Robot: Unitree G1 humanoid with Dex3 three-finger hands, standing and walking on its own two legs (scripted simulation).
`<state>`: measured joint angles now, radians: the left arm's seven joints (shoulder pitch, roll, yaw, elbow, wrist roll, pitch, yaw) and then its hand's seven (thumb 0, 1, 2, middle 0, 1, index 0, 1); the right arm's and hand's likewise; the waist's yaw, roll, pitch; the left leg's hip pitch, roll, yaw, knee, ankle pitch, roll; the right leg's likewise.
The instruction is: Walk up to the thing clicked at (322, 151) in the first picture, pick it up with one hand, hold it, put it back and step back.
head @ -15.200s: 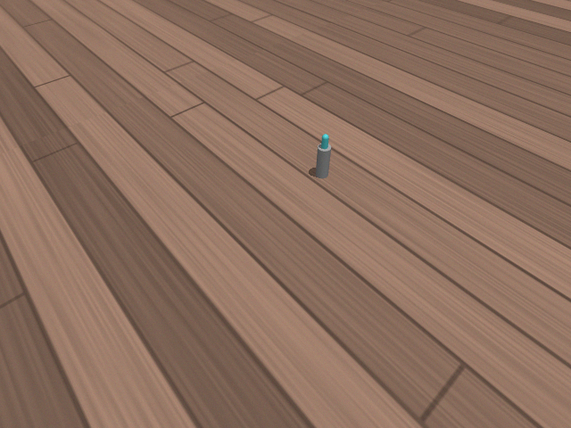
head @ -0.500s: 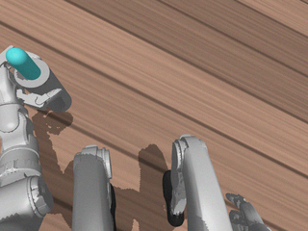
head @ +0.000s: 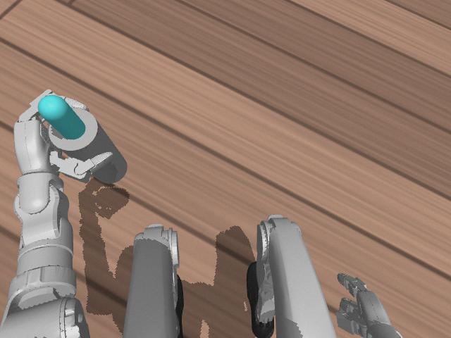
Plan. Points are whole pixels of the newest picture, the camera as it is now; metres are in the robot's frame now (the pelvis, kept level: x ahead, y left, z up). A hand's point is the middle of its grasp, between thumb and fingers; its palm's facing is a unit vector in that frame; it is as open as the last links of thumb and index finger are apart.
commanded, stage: lift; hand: left
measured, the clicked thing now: (87, 143) +0.43 +0.22 -0.01
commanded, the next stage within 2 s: hold in 1.58 s
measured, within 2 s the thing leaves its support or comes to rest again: neither
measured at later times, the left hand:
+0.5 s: hand (25, 92) +0.40 +0.20 +0.17, palm faces +0.17 -0.98 -0.05, open 10.1 cm
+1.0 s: hand out of the picture +0.40 +0.19 +0.25, palm faces +0.17 -0.99 -0.04, open 10.1 cm
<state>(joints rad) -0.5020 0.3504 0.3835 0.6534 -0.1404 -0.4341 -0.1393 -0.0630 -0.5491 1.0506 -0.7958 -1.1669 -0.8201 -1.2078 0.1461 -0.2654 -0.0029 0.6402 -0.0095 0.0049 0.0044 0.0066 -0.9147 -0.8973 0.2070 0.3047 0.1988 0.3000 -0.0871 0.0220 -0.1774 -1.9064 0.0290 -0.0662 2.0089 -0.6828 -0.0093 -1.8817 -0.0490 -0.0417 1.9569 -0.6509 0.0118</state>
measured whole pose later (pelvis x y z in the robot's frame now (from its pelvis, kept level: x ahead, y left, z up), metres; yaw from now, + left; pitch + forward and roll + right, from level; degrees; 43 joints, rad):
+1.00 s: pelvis +0.06 +0.01 +0.22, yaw +2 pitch +16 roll -2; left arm -0.13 0.20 0.14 0.38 -0.15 -0.35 0.00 -0.06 -0.55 1.05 -0.81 -1.15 -0.83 -1.19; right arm 0.22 -0.21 0.00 0.65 0.01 -0.04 -0.03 0.01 -0.91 -0.89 0.21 0.30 0.20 0.30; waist -0.03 0.02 -0.11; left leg -0.92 0.04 -0.02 1.18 -0.53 -0.01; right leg -0.90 -0.03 -0.05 1.13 -0.50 0.02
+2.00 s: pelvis +0.07 +0.00 +0.27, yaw +2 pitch +8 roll -1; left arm -0.11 0.18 0.14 0.45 -0.14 -0.37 0.00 -0.06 -0.55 1.04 -0.81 -1.15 -0.83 -1.19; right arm 0.23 -0.21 0.00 0.66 0.00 0.00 -0.03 0.01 -0.92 -0.90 0.21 0.30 0.20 0.30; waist -0.03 0.01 -0.05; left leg -0.60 0.05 -0.01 0.91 -0.45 -0.02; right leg -0.59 -0.02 -0.04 0.88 -0.42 0.01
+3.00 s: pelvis +0.07 +0.00 +0.28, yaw +2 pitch +5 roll -1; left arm -0.12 0.18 0.13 0.46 -0.14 -0.38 0.00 -0.06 -0.55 1.04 -0.81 -1.15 -0.83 -1.19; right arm 0.23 -0.21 -0.01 0.68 0.00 -0.02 -0.02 0.01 -0.92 -0.90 0.21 0.30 0.20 0.30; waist -0.02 0.01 -0.02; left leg -0.51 0.04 0.00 0.83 -0.42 -0.01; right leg -0.50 -0.03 -0.04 0.80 -0.39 0.02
